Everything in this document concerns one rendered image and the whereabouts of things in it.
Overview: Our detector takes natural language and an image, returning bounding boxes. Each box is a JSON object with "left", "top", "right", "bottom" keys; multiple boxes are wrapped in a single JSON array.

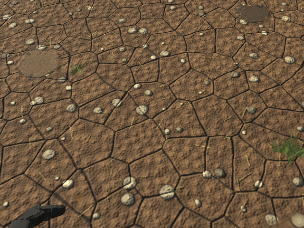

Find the left robot hand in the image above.
[{"left": 8, "top": 204, "right": 66, "bottom": 228}]

